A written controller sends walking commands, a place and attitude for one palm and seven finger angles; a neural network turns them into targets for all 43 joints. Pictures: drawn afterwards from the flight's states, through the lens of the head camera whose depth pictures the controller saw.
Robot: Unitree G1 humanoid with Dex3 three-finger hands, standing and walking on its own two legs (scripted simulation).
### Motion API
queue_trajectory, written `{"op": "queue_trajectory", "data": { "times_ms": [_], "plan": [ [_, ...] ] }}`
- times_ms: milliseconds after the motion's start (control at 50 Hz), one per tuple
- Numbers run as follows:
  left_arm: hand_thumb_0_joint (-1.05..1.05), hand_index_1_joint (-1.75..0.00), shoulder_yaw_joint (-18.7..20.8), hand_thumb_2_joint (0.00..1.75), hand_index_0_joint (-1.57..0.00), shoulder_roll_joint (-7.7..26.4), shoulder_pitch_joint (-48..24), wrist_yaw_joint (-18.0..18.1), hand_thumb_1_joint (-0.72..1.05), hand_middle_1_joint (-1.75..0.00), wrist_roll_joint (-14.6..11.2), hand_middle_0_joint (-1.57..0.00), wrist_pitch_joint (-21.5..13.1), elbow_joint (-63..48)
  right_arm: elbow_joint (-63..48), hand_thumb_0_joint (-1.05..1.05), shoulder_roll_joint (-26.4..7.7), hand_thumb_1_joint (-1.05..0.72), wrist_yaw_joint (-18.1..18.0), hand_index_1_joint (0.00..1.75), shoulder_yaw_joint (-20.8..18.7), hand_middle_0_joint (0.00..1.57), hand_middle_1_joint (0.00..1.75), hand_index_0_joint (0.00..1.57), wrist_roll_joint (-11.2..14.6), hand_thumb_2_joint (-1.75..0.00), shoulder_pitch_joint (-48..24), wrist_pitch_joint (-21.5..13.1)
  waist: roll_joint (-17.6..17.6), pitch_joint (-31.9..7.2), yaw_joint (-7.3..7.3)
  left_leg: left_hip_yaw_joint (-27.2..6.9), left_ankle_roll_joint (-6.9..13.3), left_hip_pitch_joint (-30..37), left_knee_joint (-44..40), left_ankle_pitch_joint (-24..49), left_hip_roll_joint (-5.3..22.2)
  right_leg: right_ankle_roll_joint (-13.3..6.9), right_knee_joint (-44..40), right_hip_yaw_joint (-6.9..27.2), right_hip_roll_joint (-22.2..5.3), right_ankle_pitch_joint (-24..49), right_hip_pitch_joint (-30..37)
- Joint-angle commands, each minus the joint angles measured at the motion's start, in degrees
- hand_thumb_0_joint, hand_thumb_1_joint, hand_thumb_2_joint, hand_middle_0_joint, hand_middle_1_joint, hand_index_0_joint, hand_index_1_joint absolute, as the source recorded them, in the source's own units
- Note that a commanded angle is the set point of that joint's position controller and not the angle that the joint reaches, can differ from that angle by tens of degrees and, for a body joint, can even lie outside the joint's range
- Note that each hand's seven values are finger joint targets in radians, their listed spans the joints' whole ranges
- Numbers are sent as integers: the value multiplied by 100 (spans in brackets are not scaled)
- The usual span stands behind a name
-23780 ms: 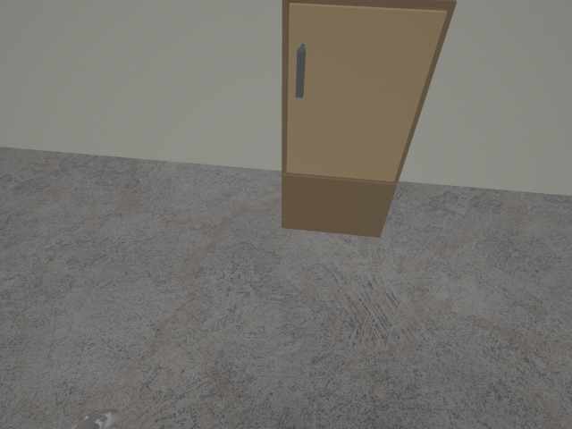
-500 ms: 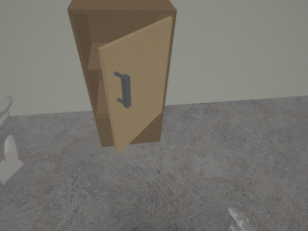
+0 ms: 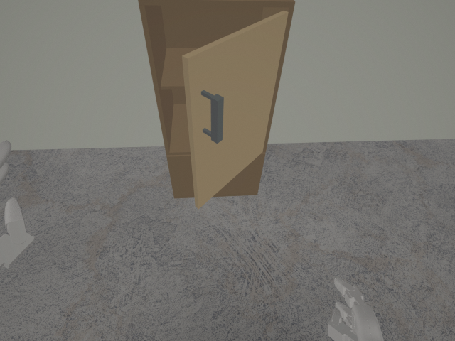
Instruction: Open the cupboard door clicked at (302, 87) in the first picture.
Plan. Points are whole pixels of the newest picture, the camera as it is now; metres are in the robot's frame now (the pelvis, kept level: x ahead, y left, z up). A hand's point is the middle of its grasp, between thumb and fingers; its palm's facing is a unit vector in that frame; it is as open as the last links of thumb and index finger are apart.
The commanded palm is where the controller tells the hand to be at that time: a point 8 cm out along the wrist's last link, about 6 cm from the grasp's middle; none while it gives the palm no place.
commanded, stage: stop stepping back and stand still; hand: left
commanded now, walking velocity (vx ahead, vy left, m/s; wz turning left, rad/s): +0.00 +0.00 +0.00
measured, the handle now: (211, 116) +0.65 +0.09 +0.02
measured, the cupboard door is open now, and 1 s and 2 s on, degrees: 45 45 45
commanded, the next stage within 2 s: let the arm hang, fingers relaxed in 0.66 s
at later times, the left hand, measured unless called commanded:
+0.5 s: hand out of the picture +0.19 +0.29 +0.16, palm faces +0.42 -0.77 -0.48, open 7.4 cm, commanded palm +0.13 +0.33 +0.18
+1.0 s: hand out of the picture +0.12 +0.23 -0.13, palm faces -0.04 -0.95 -0.31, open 7.4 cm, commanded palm none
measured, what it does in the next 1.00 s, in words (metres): stands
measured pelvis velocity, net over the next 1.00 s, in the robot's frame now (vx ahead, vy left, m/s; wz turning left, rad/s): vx -0.01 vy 0.02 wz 0.02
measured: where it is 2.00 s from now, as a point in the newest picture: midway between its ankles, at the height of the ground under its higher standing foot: outside the picture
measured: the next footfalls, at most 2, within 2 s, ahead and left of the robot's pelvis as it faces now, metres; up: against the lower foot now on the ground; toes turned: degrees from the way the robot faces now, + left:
none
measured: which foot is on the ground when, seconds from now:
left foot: down 0.00-1.00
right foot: down 0.00-1.00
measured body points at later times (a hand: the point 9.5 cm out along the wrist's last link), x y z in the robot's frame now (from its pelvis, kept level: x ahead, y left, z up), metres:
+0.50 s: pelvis -0.01 +0.03 +0.00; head +0.00 +0.04 +0.45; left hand +0.16 +0.33 +0.19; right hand +0.14 -0.20 -0.09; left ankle -0.01 +0.13 -0.74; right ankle +0.05 -0.09 -0.74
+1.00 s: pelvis -0.01 +0.02 -0.01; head +0.02 +0.00 +0.44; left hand +0.12 +0.28 -0.11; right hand +0.12 -0.24 -0.14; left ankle -0.01 +0.13 -0.74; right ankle +0.05 -0.09 -0.74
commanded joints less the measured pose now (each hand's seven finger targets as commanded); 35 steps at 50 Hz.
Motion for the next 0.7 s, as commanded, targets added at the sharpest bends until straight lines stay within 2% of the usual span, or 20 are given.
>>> {"op": "queue_trajectory", "data": {
  "times_ms": [0, 100, 140, 180, 200, 240, 280, 300, 360, 420, 460, 500, 580, 600, 680],
  "plan": [
    [0, -30, 692, 90, -20, 707, -103, 130, 90, -30, -102, -20, -272, -576, -686, 0, -744, -90, -8, 30, -303, 20, 30, 20, -11, -90, -286, -244, 383, -335, -15, -325, 203, -1040, -754, 70, 167, 205, -595, 832, -342, -32, 955],
    [0, -30, 483, 90, -20, 668, -532, 94, 90, -30, -37, -20, -203, -344, -621, 0, -784, -90, -35, 30, -292, 20, 30, 20, -12, -90, -342, -206, 98, -51, -39, -413, 221, -1095, -865, -466, 140, 256, -967, 843, -339, -988, 507],
    [0, -30, 417, 90, -20, 655, -658, 99, 90, -30, 7, -20, -194, -393, -609, 0, -776, -90, -49, 30, -277, 20, 30, 20, -15, -90, -321, -203, 66, -132, -32, -441, 251, -1120, -965, -586, 176, 288, -933, 764, -311, -1092, 586],
    [0, -30, 405, 90, -20, 701, -861, 109, 90, -30, 43, -20, -211, -722, -632, 0, -796, -90, -61, 30, -281, 20, 30, 20, -20, -90, -337, -227, 320, -267, -16, -496, 265, -1149, -1150, -506, 200, 297, -726, 626, -230, -774, 833],
    [0, -30, 510, 90, -20, 852, -986, 121, 90, -30, 60, -20, -225, -965, -639, 0, -797, -90, -86, 30, -281, 20, 30, 20, -35, -90, -402, -254, 628, -341, 3, -523, 273, -1175, -1280, -468, 238, 302, -551, 541, -196, -548, 973],
    [0, -30, 529, 90, -20, 824, -824, 146, 90, -30, 64, -20, -264, -1165, -690, 0, -755, -90, -91, 30, -262, 20, 30, 20, -28, -90, -377, -293, 888, -500, 46, -615, 302, -1310, -1420, -206, 319, 314, -174, 397, -122, 0, 1371],
    [0, -30, 585, 90, -20, 846, -654, 161, 90, -30, 56, -20, -279, -1284, -715, 0, -739, -90, -76, 30, -258, 20, 30, 20, -29, -90, -361, -315, 973, -544, 81, -603, 285, -1383, -1386, 96, 311, 315, -56, 357, -121, 310, 1537],
    [0, -30, 678, 90, -20, 925, -536, 164, 90, -30, 51, -20, -283, -1277, -709, 0, -728, -90, -73, 30, -266, 20, 30, 20, -39, -90, -361, -340, 965, -527, 92, -576, 253, -1374, -1375, 186, 288, 307, -67, 339, -134, 340, 1528],
    [0, -30, 649, 90, -20, 778, -239, 162, 90, -30, 17, -20, -328, -1054, -692, 0, -718, -90, -42, 30, -278, 20, 30, 20, -29, -90, -311, -320, 806, -493, 66, -483, 195, -1347, -1184, 432, 238, 273, -133, 390, -191, 605, 1510],
    [0, -30, 640, 90, -20, 685, -93, 139, 90, -30, -26, -20, -349, -688, -646, 0, -707, -90, -40, 30, -297, 20, 30, 20, -22, -90, -303, -275, 373, -372, 29, -442, 136, -1297, -1054, 426, 191, 254, -313, 466, -272, 666, 1353],
    [0, -30, 597, 90, -20, 617, -110, 116, 90, -30, -47, -20, -348, -477, -620, 0, -750, -90, -34, 30, -319, 20, 30, 20, -7, -90, -275, -222, 317, -361, 5, -450, 124, -1295, -1073, 314, 185, 253, -367, 486, -256, 521, 1271],
    [0, -30, 621, 90, -20, 671, -146, 99, 90, -30, -49, -20, -340, -397, -626, 0, -761, -90, -51, 30, -334, 20, 30, 20, -5, -90, -342, -208, 300, -322, 8, -418, 132, -1205, -1095, 317, 181, 260, -422, 486, -261, 498, 1161],
    [0, -30, 506, 90, -20, 645, -339, 85, 90, -30, -33, -20, -343, -608, -665, 0, -767, -90, -65, 30, -326, 20, 30, 20, 2, -90, -347, -187, 319, -480, 16, -428, 167, -1123, -1113, 358, 191, 283, -354, 475, -229, 574, 1252],
    [0, -30, 557, 90, -20, 743, -460, 90, 90, -30, -24, -20, -346, -777, -669, 0, -786, -90, -77, 30, -341, 20, 30, 20, -6, -90, -394, -199, 411, -531, 23, -426, 155, -1092, -1105, 428, 163, 272, -354, 480, -229, 616, 1284],
    [0, -30, 560, 90, -20, 764, -459, 128, 90, -30, -16, -20, -345, -1056, -735, 0, -765, -90, -89, 30, -331, 20, 30, 20, -15, -90, -378, -213, 542, -698, 46, -393, 151, -956, -1047, 771, 147, 272, -252, 443, -224, 918, 1426]
  ]
}}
